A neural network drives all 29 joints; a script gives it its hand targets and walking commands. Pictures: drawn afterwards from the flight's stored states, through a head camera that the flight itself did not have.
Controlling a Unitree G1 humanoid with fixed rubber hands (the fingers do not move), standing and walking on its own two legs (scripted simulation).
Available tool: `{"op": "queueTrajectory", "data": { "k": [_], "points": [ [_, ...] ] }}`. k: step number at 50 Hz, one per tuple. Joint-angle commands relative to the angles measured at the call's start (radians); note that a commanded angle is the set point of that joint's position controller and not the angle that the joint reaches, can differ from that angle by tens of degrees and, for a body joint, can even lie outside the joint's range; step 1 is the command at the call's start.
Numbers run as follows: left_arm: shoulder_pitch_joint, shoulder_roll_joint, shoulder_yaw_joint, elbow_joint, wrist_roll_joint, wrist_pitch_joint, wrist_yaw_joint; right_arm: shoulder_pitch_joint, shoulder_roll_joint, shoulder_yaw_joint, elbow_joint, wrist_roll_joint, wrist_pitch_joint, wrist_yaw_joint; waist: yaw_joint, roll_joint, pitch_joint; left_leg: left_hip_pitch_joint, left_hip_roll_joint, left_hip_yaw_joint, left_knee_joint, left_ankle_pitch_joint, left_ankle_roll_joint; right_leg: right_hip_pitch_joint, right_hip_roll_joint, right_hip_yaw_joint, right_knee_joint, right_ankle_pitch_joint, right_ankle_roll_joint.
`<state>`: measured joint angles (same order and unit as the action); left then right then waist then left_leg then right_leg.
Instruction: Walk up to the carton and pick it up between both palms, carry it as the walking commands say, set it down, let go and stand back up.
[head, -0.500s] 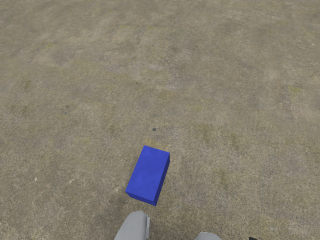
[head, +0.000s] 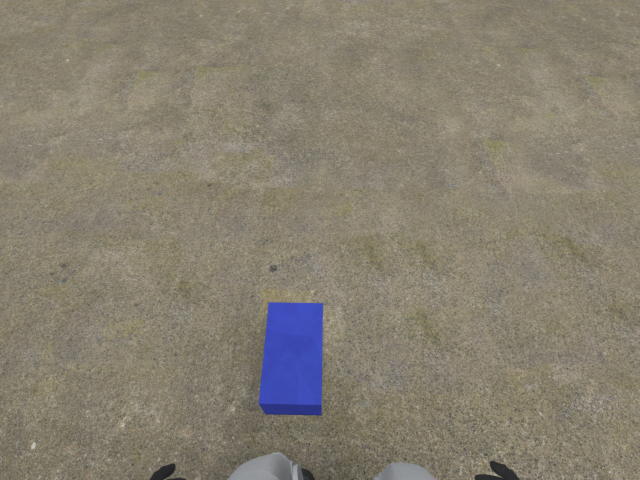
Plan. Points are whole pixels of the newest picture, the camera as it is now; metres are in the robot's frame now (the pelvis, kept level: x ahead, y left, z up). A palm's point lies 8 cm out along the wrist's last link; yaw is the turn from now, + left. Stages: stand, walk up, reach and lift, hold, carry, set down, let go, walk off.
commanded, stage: walk up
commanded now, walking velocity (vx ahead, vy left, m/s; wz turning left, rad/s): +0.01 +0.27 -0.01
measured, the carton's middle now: (294, 357) +0.45 +0.10 -0.67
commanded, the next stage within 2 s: stand in 1.10 s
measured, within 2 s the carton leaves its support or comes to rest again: neither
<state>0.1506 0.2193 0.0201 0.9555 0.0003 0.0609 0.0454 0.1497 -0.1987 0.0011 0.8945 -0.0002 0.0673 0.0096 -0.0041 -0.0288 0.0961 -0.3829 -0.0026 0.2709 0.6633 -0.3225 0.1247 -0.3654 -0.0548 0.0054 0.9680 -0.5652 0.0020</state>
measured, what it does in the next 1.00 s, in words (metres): steps on the spot: right foot, then left foot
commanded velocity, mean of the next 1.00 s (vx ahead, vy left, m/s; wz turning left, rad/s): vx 0.08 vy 0.07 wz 0.00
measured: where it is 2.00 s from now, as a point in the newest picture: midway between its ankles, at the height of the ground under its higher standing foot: outside the picture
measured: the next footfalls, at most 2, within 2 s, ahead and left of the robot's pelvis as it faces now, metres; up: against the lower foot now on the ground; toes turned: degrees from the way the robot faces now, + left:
right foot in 0.06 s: -0.03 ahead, -0.11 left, +0.00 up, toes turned -3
left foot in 0.32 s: +0.05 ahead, +0.19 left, +0.00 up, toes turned -3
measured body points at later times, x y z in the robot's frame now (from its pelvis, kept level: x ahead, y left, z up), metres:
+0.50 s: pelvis -0.01 +0.11 +0.01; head +0.01 +0.14 +0.46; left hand +0.08 +0.35 -0.15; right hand +0.03 -0.13 -0.12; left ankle +0.01 +0.19 -0.72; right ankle -0.07 -0.06 -0.66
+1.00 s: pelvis -0.02 +0.10 +0.01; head +0.00 +0.09 +0.46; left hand +0.09 +0.34 -0.13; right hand +0.00 -0.15 -0.14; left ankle +0.01 +0.19 -0.72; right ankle -0.01 -0.03 -0.72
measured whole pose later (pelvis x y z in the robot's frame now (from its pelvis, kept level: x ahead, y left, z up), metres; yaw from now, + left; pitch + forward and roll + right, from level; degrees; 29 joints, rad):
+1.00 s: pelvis -0.02 +0.10 +0.01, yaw -2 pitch -3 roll +0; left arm 0.15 0.22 0.02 0.96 0.00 0.06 0.01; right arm 0.28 -0.20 0.00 0.97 0.00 0.01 -0.01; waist -0.02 0.00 0.09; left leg -0.26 0.00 0.08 0.59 -0.28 0.03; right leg -0.24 -0.04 -0.06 0.59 -0.31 0.01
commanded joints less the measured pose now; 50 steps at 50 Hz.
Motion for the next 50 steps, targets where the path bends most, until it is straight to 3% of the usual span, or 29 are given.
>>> {"op": "queueTrajectory", "data": {
  "k": [1, 2, 3, 4, 6, 8, 9, 11, 12, 13, 14, 15, 16, 17, 19, 22, 24, 25, 26, 27, 33, 36, 37, 38, 39, 40, 43, 46, 50],
  "points": [
    [0.321, 0.183, 0.078, 0.046, 0.011, -0.038, 0.041, -0.021, -0.126, -0.052, -0.081, -0.006, -0.016, -0.011, 0.133, -0.117, -0.283, -0.173, 0.118, -0.213, -0.026, 0.375, -0.108, 0.580, -0.230, 0.155, -0.649, 0.388, -0.109],
    [0.270, 0.291, 0.101, 0.037, 0.029, -0.030, 0.042, -0.024, -0.071, -0.044, -0.117, -0.010, -0.018, -0.007, 0.127, -0.413, -0.243, -0.418, -0.014, -0.137, 0.251, -0.215, -0.183, 0.568, -0.555, 0.527, -0.664, 0.727, -0.260],
    [0.184, 0.306, 0.100, 0.004, 0.031, -0.024, 0.045, -0.045, -0.119, -0.057, -0.126, -0.024, -0.003, -0.014, 0.112, -0.320, -0.153, -0.428, 0.056, -0.273, 0.469, -0.269, -0.180, 0.424, -0.595, 0.540, -0.671, 0.795, -0.328],
    [0.124, 0.238, 0.079, -0.013, 0.040, -0.027, 0.048, -0.067, -0.130, -0.054, -0.124, -0.023, 0.003, -0.005, 0.068, -0.213, -0.084, -0.395, 0.044, -0.302, 0.571, -0.196, -0.155, 0.356, -0.533, 0.418, -0.656, 0.857, -0.304],
    [0.033, 0.180, 0.076, -0.029, 0.029, -0.034, 0.038, -0.088, -0.138, -0.058, -0.115, -0.035, 0.000, 0.011, 0.043, -0.221, -0.062, -0.328, 0.066, -0.321, 0.547, -0.097, -0.149, 0.305, -0.390, 0.220, -0.609, 0.828, -0.235],
    [0.041, 0.212, 0.089, -0.031, 0.036, -0.045, 0.029, -0.063, -0.131, -0.056, -0.092, -0.020, -0.006, 0.018, 0.025, -0.215, -0.131, -0.276, 0.069, -0.289, 0.362, -0.081, -0.152, 0.372, -0.321, 0.125, -0.565, 0.903, -0.177],
    [0.060, 0.218, 0.095, -0.024, 0.035, -0.051, 0.023, -0.047, -0.119, -0.047, -0.078, -0.019, -0.015, 0.025, 0.031, -0.206, -0.162, -0.223, 0.071, -0.268, 0.257, -0.077, -0.147, 0.380, -0.302, 0.091, -0.543, 0.797, -0.154],
    [0.033, 0.224, 0.095, -0.043, 0.031, -0.056, 0.002, 0.024, -0.110, -0.032, -0.044, -0.020, -0.034, 0.035, 0.021, -0.223, -0.174, -0.037, 0.062, -0.206, 0.081, -0.088, -0.142, 0.242, -0.246, 0.060, -0.575, 0.365, -0.125],
    [-0.013, 0.232, 0.093, -0.060, 0.029, -0.053, -0.007, 0.093, -0.112, -0.030, -0.020, -0.016, -0.042, 0.037, -0.018, -0.223, -0.160, 0.094, 0.051, -0.160, -0.016, -0.052, -0.145, 0.132, -0.209, 0.031, -0.552, 0.224, -0.105],
    [-0.035, 0.213, 0.082, -0.070, 0.033, -0.050, -0.014, 0.219, -0.136, -0.038, 0.028, -0.019, -0.050, 0.030, -0.072, -0.139, -0.191, 0.269, 0.014, -0.130, -0.065, -0.051, -0.136, 0.026, -0.157, -0.008, -0.401, 0.166, -0.087],
    [-0.012, 0.150, 0.067, -0.066, 0.034, -0.047, -0.020, 0.340, -0.191, -0.054, 0.073, -0.029, -0.063, 0.019, -0.122, 0.103, -0.213, 0.347, 0.104, -0.294, -0.191, -0.118, -0.113, -0.077, -0.077, -0.083, -0.150, 0.092, -0.071],
    [-0.031, 0.090, 0.052, -0.103, 0.030, -0.046, -0.026, 0.386, -0.295, -0.071, 0.074, -0.044, -0.072, 0.010, -0.144, 0.420, -0.189, 0.314, 0.297, -0.757, -0.442, -0.338, -0.021, -0.238, 0.058, -0.095, 0.116, -0.100, -0.029],
    [-0.059, 0.101, 0.054, -0.125, 0.038, -0.038, -0.031, 0.351, -0.283, -0.059, 0.065, -0.046, -0.076, 0.003, -0.131, 0.416, -0.116, 0.189, 0.327, -0.923, -0.608, -0.633, 0.028, -0.253, 0.046, 0.013, 0.172, -0.100, -0.027],
    [-0.076, 0.112, 0.062, -0.117, 0.043, -0.034, -0.042, 0.268, -0.276, -0.056, 0.054, -0.041, -0.074, -0.001, -0.095, 0.347, -0.045, 0.119, 0.331, -0.930, -0.643, -0.710, 0.019, -0.252, 0.023, 0.039, 0.188, -0.052, -0.026],
    [-0.072, 0.116, 0.066, -0.085, 0.036, -0.039, -0.059, 0.204, -0.222, -0.047, 0.045, -0.033, -0.089, -0.015, -0.057, 0.212, 0.015, 0.097, 0.294, -0.843, -0.567, -0.465, -0.048, -0.207, -0.004, 0.052, 0.162, 0.105, -0.034],
    [-0.045, 0.113, 0.072, -0.054, 0.041, -0.030, -0.067, 0.194, -0.203, -0.043, 0.033, -0.036, -0.105, -0.022, -0.044, 0.182, 0.001, 0.095, 0.290, -0.737, -0.526, -0.194, -0.051, -0.113, 0.010, 0.028, 0.117, 0.158, -0.022],
    [-0.052, 0.085, 0.065, -0.053, 0.029, -0.021, -0.056, 0.201, -0.184, -0.029, 0.045, -0.039, -0.106, -0.034, -0.027, 0.152, -0.001, 0.146, 0.249, -0.623, -0.444, 0.320, -0.043, -0.035, 0.035, 0.033, 0.000, 0.132, -0.004],
    [-0.047, 0.086, 0.065, -0.040, 0.012, -0.009, -0.047, 0.199, -0.187, -0.035, 0.043, -0.035, -0.106, -0.039, -0.021, 0.136, -0.001, 0.193, 0.249, -0.569, -0.359, 0.730, -0.045, -0.008, 0.042, 0.044, -0.049, 0.071, 0.012],
    [-0.037, 0.077, 0.059, -0.039, 0.004, -0.003, -0.041, 0.233, -0.175, -0.042, 0.053, -0.034, -0.108, -0.040, -0.027, 0.151, -0.054, 0.265, 0.247, -0.529, -0.309, 0.962, -0.043, 0.009, 0.049, 0.032, -0.076, 0.052, 0.016],
    [-0.036, 0.072, 0.054, -0.038, -0.001, 0.000, -0.038, 0.256, -0.171, -0.046, 0.063, -0.034, -0.108, -0.041, -0.035, 0.181, -0.095, 0.318, 0.245, -0.505, -0.282, 1.053, -0.038, 0.015, 0.054, 0.021, -0.102, 0.051, 0.016],
    [-0.048, 0.051, 0.034, -0.048, -0.013, 0.004, -0.022, 0.240, -0.173, -0.058, 0.069, -0.035, -0.077, -0.050, -0.052, 0.227, -0.126, 0.337, 0.255, -0.519, -0.275, 0.890, 0.039, 0.057, 0.074, -0.015, -0.317, 0.021, 0.017],
    [0.032, 0.057, 0.025, -0.026, -0.002, -0.020, -0.017, 0.198, -0.176, -0.065, 0.063, -0.020, -0.060, -0.046, -0.010, 0.170, -0.141, 0.227, 0.240, -0.476, -0.238, 0.741, -0.006, 0.235, 0.055, -0.046, -0.595, 0.273, 0.008],
    [0.058, 0.096, 0.025, -0.015, 0.005, -0.031, -0.015, 0.195, -0.138, -0.060, 0.053, -0.011, -0.063, -0.041, 0.001, 0.093, -0.170, 0.156, 0.188, -0.429, -0.217, 0.599, -0.052, 0.341, -0.018, -0.003, -0.636, 0.399, -0.007],
    [0.074, 0.157, 0.032, -0.010, 0.018, -0.040, -0.015, 0.189, -0.097, -0.049, 0.036, 0.002, -0.068, -0.036, 0.000, -0.073, -0.194, 0.059, 0.094, -0.333, -0.156, 0.420, -0.102, 0.406, -0.156, 0.126, -0.658, 0.522, -0.044],
    [0.045, 0.182, 0.029, -0.016, 0.014, -0.039, -0.017, 0.192, -0.069, -0.038, 0.039, 0.003, -0.062, -0.035, -0.018, -0.153, -0.168, 0.059, 0.041, -0.246, -0.138, 0.177, -0.120, 0.346, -0.245, 0.173, -0.701, 0.535, -0.105],
    [0.005, 0.173, 0.023, -0.029, 0.010, -0.038, -0.020, 0.183, -0.075, -0.036, 0.041, -0.004, -0.054, -0.033, -0.024, -0.138, -0.128, 0.086, 0.024, -0.238, -0.158, 0.082, -0.109, 0.272, -0.249, 0.158, -0.705, 0.434, -0.120],
    [-0.046, 0.126, 0.013, -0.043, 0.003, -0.022, -0.023, 0.167, -0.085, -0.037, 0.047, -0.029, -0.049, -0.019, -0.027, -0.131, -0.050, 0.198, 0.043, -0.278, -0.210, 0.167, -0.096, 0.110, -0.136, 0.076, -0.701, 0.128, -0.059],
    [-0.041, 0.113, 0.016, -0.047, 0.000, -0.021, -0.022, 0.181, -0.099, -0.040, 0.056, -0.035, -0.064, -0.019, -0.017, -0.055, -0.085, 0.171, 0.074, -0.315, -0.237, 0.259, -0.092, 0.163, -0.095, 0.034, -0.663, 0.167, -0.042],
    [-0.022, 0.123, 0.019, -0.046, 0.000, -0.024, -0.024, 0.162, -0.098, -0.034, 0.057, -0.031, -0.068, -0.020, -0.004, -0.034, -0.091, 0.139, 0.078, -0.322, -0.253, 0.257, -0.085, 0.198, -0.095, 0.029, -0.641, 0.199, -0.044]
  ]
}}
